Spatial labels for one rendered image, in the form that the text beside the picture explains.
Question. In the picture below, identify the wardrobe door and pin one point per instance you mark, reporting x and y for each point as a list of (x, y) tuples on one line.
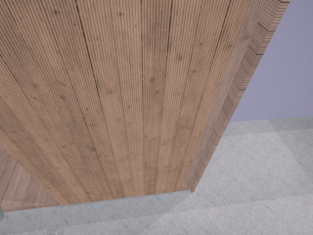
[(253, 14), (108, 99)]

